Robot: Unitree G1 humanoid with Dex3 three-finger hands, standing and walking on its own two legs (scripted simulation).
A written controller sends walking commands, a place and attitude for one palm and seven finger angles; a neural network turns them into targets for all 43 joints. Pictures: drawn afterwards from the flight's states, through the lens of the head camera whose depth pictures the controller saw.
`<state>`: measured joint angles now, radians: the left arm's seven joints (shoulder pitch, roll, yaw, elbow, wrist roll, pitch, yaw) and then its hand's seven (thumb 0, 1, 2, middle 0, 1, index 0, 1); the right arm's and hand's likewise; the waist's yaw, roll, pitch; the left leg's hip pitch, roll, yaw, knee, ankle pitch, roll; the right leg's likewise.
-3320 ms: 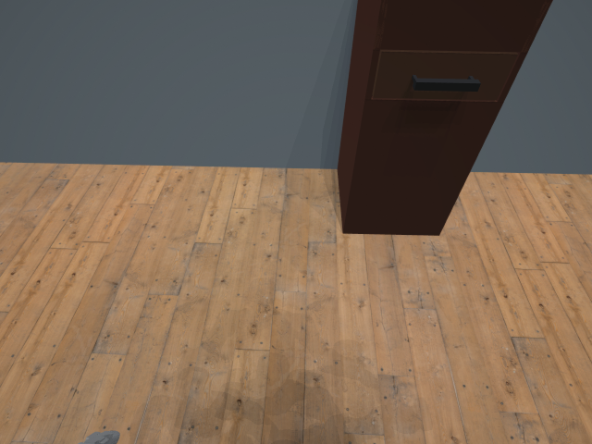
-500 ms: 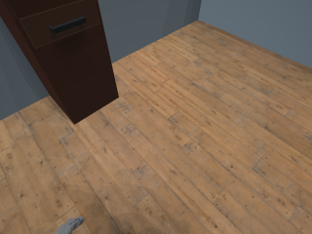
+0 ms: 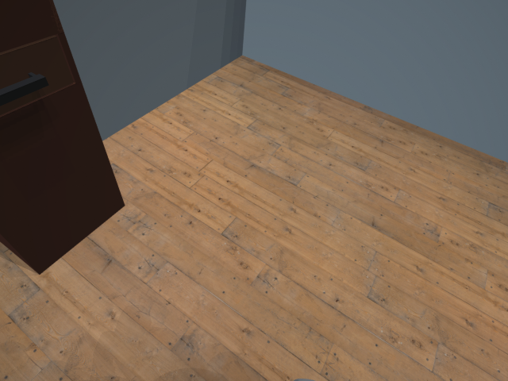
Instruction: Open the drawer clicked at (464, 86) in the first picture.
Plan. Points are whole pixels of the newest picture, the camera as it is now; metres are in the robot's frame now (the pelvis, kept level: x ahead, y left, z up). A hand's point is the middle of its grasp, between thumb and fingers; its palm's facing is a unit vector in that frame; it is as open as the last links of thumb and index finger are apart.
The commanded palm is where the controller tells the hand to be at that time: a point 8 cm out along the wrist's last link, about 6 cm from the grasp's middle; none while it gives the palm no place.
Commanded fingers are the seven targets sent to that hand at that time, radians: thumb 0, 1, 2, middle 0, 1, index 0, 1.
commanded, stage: walk to a spot facing it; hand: left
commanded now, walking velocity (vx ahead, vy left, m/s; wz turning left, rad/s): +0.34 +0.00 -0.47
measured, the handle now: (5, 90) +0.74 +0.70 -0.03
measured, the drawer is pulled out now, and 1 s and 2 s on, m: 0.00 0.00 0.00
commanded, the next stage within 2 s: turn to face it in 1.06 s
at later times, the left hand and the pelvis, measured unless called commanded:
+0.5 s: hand (223, 270) +0.37 +0.08 -0.18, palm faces -0.24 -0.96 -0.17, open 7.4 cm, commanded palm none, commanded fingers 0.00 0.90 0.90 -0.20 -0.30 -0.20 -0.30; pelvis +0.22 -0.06 -0.02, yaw -13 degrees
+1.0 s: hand (212, 239) +0.46 +0.12 -0.19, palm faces -0.25 -0.96 -0.12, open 7.4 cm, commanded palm none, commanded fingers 0.00 0.90 0.90 -0.20 -0.30 -0.20 -0.30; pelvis +0.45 -0.06 +0.00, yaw -21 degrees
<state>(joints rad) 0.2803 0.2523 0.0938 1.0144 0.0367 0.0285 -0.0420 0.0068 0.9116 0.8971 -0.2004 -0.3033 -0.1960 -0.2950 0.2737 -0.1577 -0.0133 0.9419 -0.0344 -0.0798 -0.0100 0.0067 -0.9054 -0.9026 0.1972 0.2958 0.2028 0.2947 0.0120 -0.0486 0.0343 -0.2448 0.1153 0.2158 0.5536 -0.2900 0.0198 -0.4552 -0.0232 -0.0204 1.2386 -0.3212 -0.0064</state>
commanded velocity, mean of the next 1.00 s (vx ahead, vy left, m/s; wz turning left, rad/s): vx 0.33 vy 0.00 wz -0.33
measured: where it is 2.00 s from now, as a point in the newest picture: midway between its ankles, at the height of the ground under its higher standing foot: (280, 297)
